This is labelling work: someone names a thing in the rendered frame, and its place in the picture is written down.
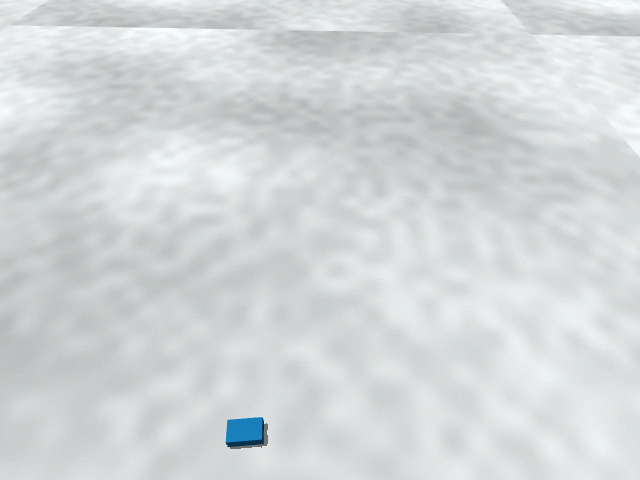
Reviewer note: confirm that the small box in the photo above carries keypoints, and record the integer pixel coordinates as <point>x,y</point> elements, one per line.
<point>244,432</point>

